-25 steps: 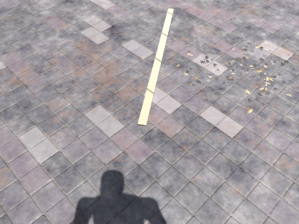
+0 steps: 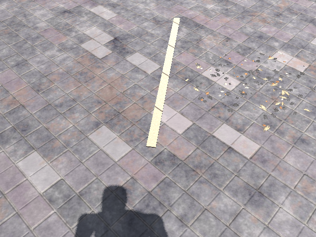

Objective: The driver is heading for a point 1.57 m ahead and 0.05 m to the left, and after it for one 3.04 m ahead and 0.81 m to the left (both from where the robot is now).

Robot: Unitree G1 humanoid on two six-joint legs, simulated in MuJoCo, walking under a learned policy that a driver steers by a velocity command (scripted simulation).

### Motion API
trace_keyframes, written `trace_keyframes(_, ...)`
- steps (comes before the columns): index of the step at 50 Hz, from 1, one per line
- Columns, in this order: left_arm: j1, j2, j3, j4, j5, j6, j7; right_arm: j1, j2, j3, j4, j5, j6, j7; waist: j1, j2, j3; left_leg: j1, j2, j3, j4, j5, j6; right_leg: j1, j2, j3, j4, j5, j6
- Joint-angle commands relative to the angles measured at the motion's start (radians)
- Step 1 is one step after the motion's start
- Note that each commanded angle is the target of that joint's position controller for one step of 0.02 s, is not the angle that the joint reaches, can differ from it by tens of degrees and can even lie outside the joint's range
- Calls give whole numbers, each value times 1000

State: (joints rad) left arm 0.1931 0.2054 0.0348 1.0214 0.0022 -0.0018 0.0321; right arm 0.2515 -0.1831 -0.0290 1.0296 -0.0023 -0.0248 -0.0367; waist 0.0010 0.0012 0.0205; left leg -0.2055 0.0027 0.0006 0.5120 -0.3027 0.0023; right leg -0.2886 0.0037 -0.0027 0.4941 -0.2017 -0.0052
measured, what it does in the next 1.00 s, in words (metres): walks ahead: right foot, then left foot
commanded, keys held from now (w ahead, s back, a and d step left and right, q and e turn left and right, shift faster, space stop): shift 0.06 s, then w+shift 0.94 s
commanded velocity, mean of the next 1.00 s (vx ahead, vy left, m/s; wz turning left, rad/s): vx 0.71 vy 0.00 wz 0.00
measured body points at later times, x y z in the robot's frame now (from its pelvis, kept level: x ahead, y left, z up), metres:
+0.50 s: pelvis +0.15 -0.08 -0.01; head +0.15 -0.10 +0.44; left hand +0.18 +0.18 -0.14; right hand +0.20 -0.34 -0.15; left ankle +0.07 +0.08 -0.63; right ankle +0.13 -0.18 -0.74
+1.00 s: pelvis +0.55 -0.05 -0.02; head +0.58 -0.06 +0.43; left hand +0.55 +0.21 -0.15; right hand +0.68 -0.30 -0.14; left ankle +0.64 +0.04 -0.74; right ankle +0.34 -0.19 -0.60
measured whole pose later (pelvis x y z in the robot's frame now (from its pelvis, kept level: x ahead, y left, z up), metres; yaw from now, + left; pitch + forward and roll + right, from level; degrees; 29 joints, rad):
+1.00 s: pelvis +0.55 -0.05 -0.02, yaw +0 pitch +1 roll +2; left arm 0.37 0.22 0.03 0.99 -0.04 -0.13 0.00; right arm 0.15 -0.25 -0.06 0.85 0.00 -0.12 0.05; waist -0.01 -0.02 0.05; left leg -0.44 -0.07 0.09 0.57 -0.15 0.08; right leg -0.25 -0.05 0.09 1.33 -0.33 -0.10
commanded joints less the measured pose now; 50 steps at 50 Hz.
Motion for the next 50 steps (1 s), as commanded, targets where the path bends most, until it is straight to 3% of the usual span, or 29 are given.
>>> trace_keyframes(1,13,93,18,-19,-2,-2,7,51,-98,-18,-14,0,-2,-2,-1,5,-34,-53,40,-32,-95,215,31,107,-38,36,-42,193,-41)
trace_keyframes(3,10,92,19,-10,-3,1,9,50,-95,-18,-7,0,0,-2,-1,7,-28,-50,38,-29,-98,216,30,110,-38,37,-42,194,-40)
trace_keyframes(4,45,79,17,14,-6,3,8,94,-93,-21,17,4,4,-3,-5,20,-68,-31,25,-19,-115,-6,44,118,-6,1,-25,-28,-45)
trace_keyframes(5,49,102,28,18,-19,4,7,110,-128,-34,20,16,7,-3,-10,42,-21,-58,35,-52,-134,-297,82,52,18,-19,9,-321,-55)
trace_keyframes(7,-85,102,29,-47,-38,-29,-3,198,-199,-56,23,36,-16,-3,-75,122,118,1,212,-315,-306,-639,192,-240,0,-13,115,-430,-60)
trace_keyframes(8,-152,62,18,-82,-50,-57,-16,181,-238,-71,21,42,-38,-4,-77,215,171,50,345,-492,-409,-608,251,-336,-13,-39,240,-218,-60)
trace_keyframes(9,-192,90,27,-96,-45,-77,-25,184,-218,-71,19,26,-56,-3,-88,185,178,100,400,-555,-433,-505,273,-429,-61,15,348,-205,-71)
trace_keyframes(10,-190,98,34,-100,-45,-91,-33,178,-185,-64,12,15,-72,0,-74,143,155,172,400,-544,-419,-432,263,-508,-89,40,431,-204,-80)
trace_keyframes(12,-156,85,33,-94,-47,-111,-44,127,-165,-59,-17,29,-81,12,-41,117,111,200,350,-418,-395,-307,211,-495,-124,40,363,-165,-84)
trace_keyframes(17,-24,64,36,-35,-38,-104,-54,83,-210,-72,-48,45,-67,23,35,135,70,-150,200,-136,-315,-227,166,71,-3,-151,112,-34,-22)
trace_keyframes(19,226,126,71,32,-45,-94,-36,35,-189,-59,-67,31,-77,26,168,86,-9,-289,161,-75,-70,43,139,380,27,-151,95,-59,-46)
trace_keyframes(20,431,228,103,73,-36,-98,-28,-44,-122,-40,-106,11,-83,30,273,-132,-76,-465,87,32,403,160,75,561,-157,134,-25,-257,-113)
trace_keyframes(21,468,271,85,64,-15,-115,-44,-26,5,-13,-165,16,-108,30,202,-380,-160,-697,-44,-40,751,-216,65,640,-362,678,-222,-534,-236)
trace_keyframes(22,348,190,57,43,-5,-132,-54,-69,-48,-20,-198,67,-126,36,149,-256,-92,-863,16,-126,912,-123,101,554,-434,847,-324,-723,-277)
trace_keyframes(23,254,137,35,14,-3,-140,-65,-134,-89,-20,-229,77,-135,44,122,-154,-14,-933,79,-108,951,-35,132,483,-419,733,-303,-649,-250)
trace_keyframes(24,189,116,20,-1,0,-137,-73,-122,-90,-17,-225,53,-133,46,84,-82,-2,-884,124,-95,915,54,134,392,-369,592,-288,-515,-225)
trace_keyframes(25,143,111,14,-12,4,-129,-77,-91,-90,-21,-217,28,-124,44,43,-72,15,-813,158,-93,841,119,123,287,-319,474,-299,-422,-200)
trace_keyframes(27,129,77,-3,-13,10,-119,-70,-43,-86,-24,-203,27,-92,50,-6,-95,51,-730,179,-75,767,184,94,152,-252,332,-343,-334,-174)
trace_keyframes(31,225,99,-5,6,2,-124,-37,-207,-101,-28,-260,16,-76,45,24,-36,124,-750,148,-17,510,358,38,115,-213,172,-433,-63,-185)
trace_keyframes(35,325,97,-11,14,-10,-127,-16,-374,-72,-16,-320,34,-92,77,60,-39,147,-620,98,43,241,532,49,170,-198,50,-513,112,-166)
trace_keyframes(39,380,114,-5,13,-16,-107,-11,-483,-74,-11,-374,46,-105,117,61,-54,164,-562,48,72,33,480,78,372,-229,-23,-467,319,-147)
trace_keyframes(42,397,179,17,15,18,-90,-9,-427,-141,-35,-402,55,-100,117,-21,-183,46,-382,-60,144,48,286,122,534,-274,-34,-232,1071,-133)
trace_keyframes(44,316,209,26,-2,37,-66,-7,3,-250,-83,-294,65,-75,88,-251,-245,-174,140,-54,101,74,223,183,364,-262,-59,271,1269,-99)
trace_keyframes(45,342,109,6,-48,35,-76,-17,208,-323,-99,-238,29,-66,71,-241,-51,-364,608,176,-254,131,-94,255,-62,-163,-25,663,783,-87)
trace_keyframes(46,431,-26,-35,-42,-15,-127,-40,249,-328,-100,-212,26,-82,80,-150,292,-565,826,387,-855,-129,-548,394,-341,46,132,985,-180,-59)
trace_keyframes(47,295,112,5,-76,-59,-163,-44,235,-220,-76,-181,16,-82,75,-189,250,-444,753,325,-871,-252,-538,319,-451,-10,204,1030,-184,-112)
trace_keyframes(48,154,139,10,-131,-88,-171,-40,181,-175,-62,-174,4,-90,74,-169,168,-266,589,301,-670,-245,-341,282,-494,-50,165,1043,-170,-125)
trace_keyframes(49,82,108,2,-160,-72,-175,-36,111,-151,-53,-164,-8,-102,83,-114,-10,-167,380,268,-550,-271,-173,264,-461,-88,150,975,-130,-129)
trace_keyframes(50,72,97,10,-164,-50,-162,-33,39,-111,-40,-164,-21,-115,89,-49,-43,-112,209,227,-440,-283,-87,249,-397,-132,149,903,-84,-131)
